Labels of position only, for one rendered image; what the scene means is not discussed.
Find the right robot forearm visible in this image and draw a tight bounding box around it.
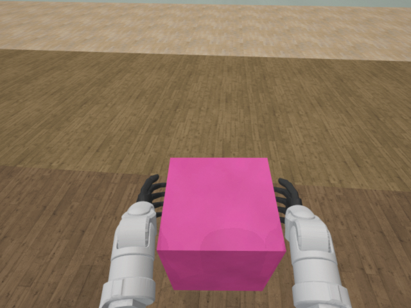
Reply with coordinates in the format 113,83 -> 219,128
284,205 -> 352,308

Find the robot right hand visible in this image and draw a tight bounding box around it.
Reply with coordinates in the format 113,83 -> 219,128
274,178 -> 302,223

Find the left robot forearm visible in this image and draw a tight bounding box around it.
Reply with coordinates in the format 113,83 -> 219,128
99,201 -> 157,308

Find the robot left hand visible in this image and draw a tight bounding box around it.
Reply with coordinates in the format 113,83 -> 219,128
136,174 -> 166,218

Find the carton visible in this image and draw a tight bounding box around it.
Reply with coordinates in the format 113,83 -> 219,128
157,158 -> 286,291

